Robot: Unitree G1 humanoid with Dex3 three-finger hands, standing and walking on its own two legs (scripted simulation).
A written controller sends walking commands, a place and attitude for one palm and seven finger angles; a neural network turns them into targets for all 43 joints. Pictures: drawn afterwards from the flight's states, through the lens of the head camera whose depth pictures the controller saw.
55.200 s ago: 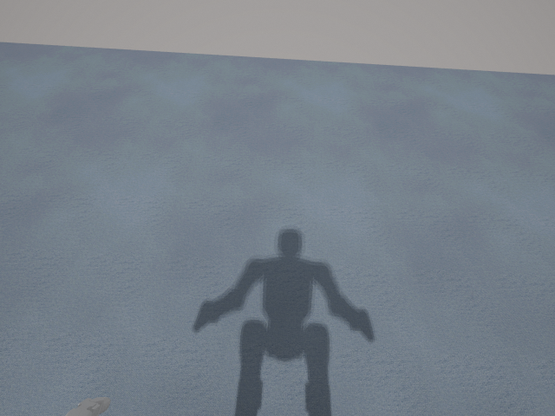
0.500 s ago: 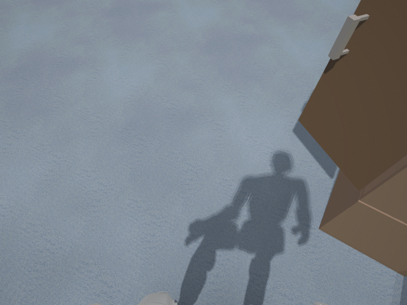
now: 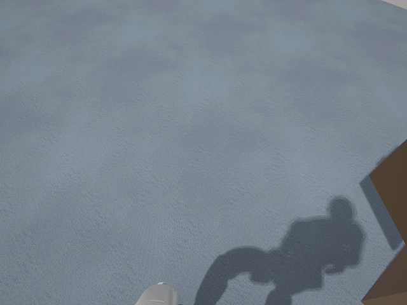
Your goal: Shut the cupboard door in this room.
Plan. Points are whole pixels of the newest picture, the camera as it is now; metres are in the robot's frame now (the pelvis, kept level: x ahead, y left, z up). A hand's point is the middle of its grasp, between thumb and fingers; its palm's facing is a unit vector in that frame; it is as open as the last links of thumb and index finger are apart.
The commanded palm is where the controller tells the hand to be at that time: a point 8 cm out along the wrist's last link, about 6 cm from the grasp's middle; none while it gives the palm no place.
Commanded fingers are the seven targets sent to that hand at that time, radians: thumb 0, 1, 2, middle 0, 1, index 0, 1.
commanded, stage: walk to a spot facing it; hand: left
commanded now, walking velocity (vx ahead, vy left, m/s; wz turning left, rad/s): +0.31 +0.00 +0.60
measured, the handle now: out of the picture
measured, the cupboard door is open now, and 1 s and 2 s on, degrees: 56 56 56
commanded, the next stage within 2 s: turn to face it in 0.84 s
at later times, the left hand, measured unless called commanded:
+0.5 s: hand (105, 252) +0.24 +0.25 -0.15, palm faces +0.19 -0.95 -0.24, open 7.4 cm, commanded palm none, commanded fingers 0.00 0.90 0.90 -0.20 -0.30 -0.20 -0.30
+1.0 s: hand (106, 268) +0.22 +0.26 -0.21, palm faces +0.52 -0.82 -0.22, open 7.3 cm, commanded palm none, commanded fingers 0.00 0.90 0.90 -0.20 -0.30 -0.20 -0.30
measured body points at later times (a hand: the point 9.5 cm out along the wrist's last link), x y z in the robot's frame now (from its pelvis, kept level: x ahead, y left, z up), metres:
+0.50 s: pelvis +0.16 +0.03 -0.01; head +0.20 +0.03 +0.44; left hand +0.23 +0.30 -0.13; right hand +0.19 -0.20 -0.16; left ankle +0.07 +0.13 -0.74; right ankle +0.29 -0.08 -0.72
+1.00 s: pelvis +0.31 +0.08 -0.03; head +0.35 +0.13 +0.41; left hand +0.19 +0.30 -0.19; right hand +0.57 -0.07 -0.14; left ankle +0.35 +0.19 -0.75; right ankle +0.31 -0.07 -0.72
